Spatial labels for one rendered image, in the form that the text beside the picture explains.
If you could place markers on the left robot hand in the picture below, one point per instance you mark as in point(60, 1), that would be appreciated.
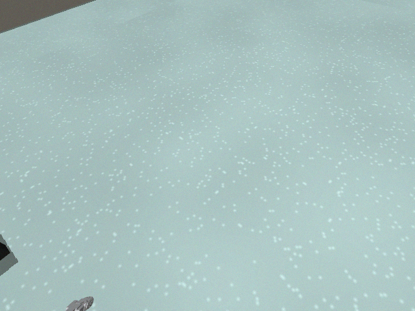
point(81, 305)

